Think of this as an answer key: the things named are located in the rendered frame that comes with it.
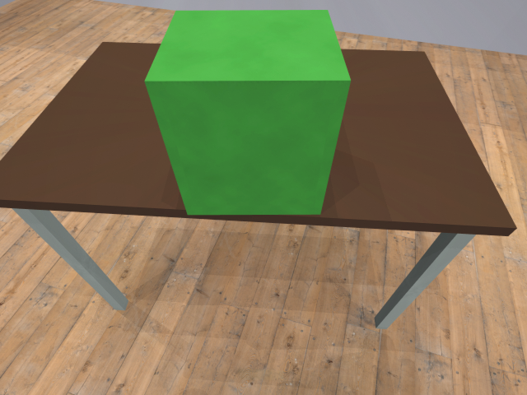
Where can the carton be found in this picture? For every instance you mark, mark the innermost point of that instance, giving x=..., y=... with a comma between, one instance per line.
x=250, y=104

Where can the table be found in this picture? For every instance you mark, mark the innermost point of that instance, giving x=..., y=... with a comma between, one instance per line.
x=403, y=161

